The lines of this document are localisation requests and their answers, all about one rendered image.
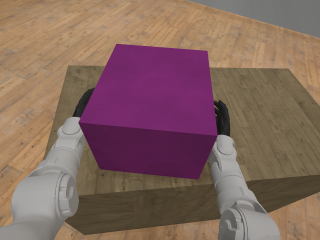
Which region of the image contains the robot right upper arm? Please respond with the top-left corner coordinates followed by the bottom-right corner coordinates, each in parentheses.
top-left (217, 207), bottom-right (281, 240)

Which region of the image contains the carton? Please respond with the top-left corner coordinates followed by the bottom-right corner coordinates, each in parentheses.
top-left (78, 44), bottom-right (218, 180)

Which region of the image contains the robot left forearm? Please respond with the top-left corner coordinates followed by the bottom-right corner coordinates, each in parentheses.
top-left (11, 117), bottom-right (86, 219)

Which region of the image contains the robot left upper arm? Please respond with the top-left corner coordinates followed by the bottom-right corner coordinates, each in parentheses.
top-left (0, 173), bottom-right (79, 240)

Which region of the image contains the robot left hand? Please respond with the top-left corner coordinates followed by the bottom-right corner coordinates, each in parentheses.
top-left (72, 87), bottom-right (95, 118)

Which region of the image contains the pedestal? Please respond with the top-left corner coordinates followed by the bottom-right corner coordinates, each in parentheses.
top-left (43, 65), bottom-right (320, 235)

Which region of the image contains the robot right hand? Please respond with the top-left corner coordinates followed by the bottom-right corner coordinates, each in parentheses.
top-left (213, 100), bottom-right (230, 137)

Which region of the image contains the robot right forearm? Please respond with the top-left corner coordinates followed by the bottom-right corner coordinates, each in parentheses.
top-left (208, 135), bottom-right (281, 240)

